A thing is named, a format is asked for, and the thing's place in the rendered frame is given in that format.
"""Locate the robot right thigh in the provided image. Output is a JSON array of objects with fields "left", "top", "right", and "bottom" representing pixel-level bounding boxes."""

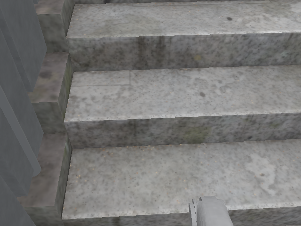
[{"left": 188, "top": 196, "right": 233, "bottom": 226}]

